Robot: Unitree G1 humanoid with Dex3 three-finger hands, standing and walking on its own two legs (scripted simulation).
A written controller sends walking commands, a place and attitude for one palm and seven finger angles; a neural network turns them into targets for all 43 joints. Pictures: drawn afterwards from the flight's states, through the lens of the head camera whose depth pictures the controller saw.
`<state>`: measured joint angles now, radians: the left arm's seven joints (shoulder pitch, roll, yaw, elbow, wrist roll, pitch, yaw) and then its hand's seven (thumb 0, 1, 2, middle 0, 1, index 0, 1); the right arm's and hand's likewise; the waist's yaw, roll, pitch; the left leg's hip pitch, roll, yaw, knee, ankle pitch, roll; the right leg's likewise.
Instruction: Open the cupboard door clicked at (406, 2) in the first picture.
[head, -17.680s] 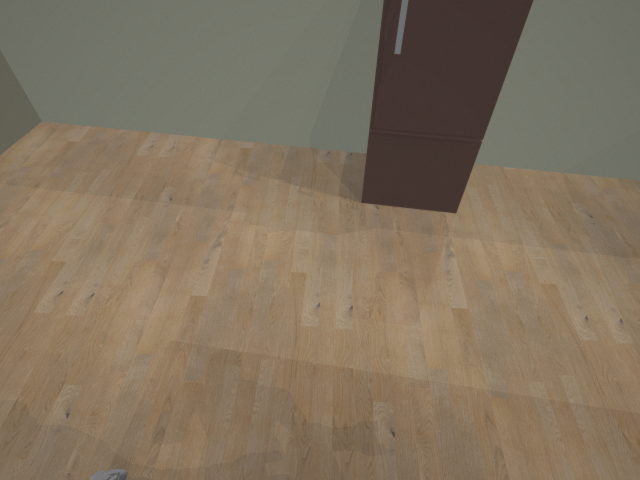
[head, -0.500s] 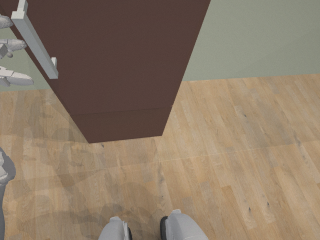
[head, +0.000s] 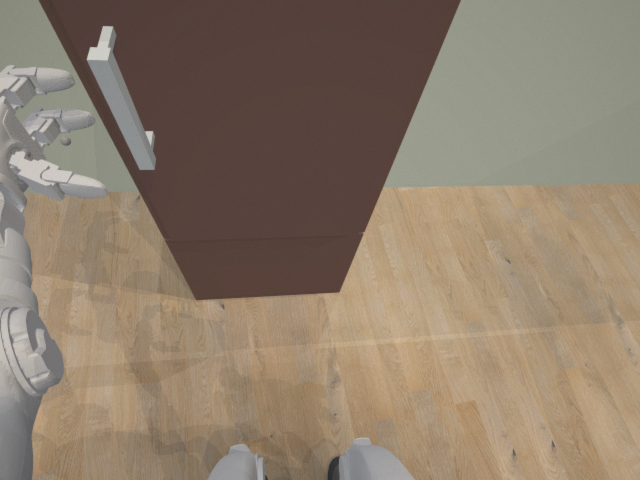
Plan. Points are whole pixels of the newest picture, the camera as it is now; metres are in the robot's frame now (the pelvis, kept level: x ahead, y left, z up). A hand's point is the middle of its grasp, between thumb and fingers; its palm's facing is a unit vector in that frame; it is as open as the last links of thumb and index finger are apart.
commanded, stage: move the hooked fingers beside the handle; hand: left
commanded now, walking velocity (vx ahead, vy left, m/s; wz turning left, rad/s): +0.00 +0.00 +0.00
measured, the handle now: (129, 106) +0.55 +0.21 +0.09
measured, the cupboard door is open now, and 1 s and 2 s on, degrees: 0 0 0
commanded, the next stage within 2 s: slide the fingers in behind the handle in 0.16 s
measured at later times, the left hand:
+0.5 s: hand (86, 140) +0.49 +0.24 +0.10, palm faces +0.02 -1.00 +0.00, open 14.0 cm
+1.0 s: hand (121, 139) +0.50 +0.21 +0.09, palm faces +0.02 -1.00 +0.01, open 13.9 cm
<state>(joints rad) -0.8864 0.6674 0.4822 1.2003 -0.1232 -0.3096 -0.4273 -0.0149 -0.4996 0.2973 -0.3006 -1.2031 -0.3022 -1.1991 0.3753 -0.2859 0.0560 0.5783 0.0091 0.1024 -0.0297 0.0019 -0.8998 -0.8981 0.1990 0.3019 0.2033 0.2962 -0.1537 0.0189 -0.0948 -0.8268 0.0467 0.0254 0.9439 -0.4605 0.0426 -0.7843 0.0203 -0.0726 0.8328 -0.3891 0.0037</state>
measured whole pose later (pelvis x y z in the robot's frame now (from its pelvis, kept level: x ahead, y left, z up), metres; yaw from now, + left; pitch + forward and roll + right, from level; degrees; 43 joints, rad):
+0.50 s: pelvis -0.02 -0.01 +0.00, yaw +0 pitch +20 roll -4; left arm -0.95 0.69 0.46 1.25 -0.11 -0.31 -0.41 -0.01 -0.50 0.30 -0.30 -1.20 -0.30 -1.20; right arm 0.43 -0.30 0.06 0.61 0.01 0.08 -0.04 0.00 -0.90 -0.90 0.20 0.30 0.20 0.30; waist -0.18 0.02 -0.08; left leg -0.87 0.05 0.02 0.96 -0.44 0.04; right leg -0.83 0.02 -0.07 0.86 -0.37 0.00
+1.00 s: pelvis -0.01 -0.01 +0.00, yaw +0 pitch +20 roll -3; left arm -0.92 0.56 0.42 1.18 -0.11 -0.32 -0.31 -0.01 -0.50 0.30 -0.30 -1.20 -0.31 -1.21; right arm 0.41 -0.28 0.05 0.61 0.00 0.08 -0.01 0.00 -0.90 -0.90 0.20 0.30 0.20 0.30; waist -0.16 0.03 -0.10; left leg -0.84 0.04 0.03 0.95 -0.45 0.04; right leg -0.81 0.02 -0.07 0.85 -0.39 0.00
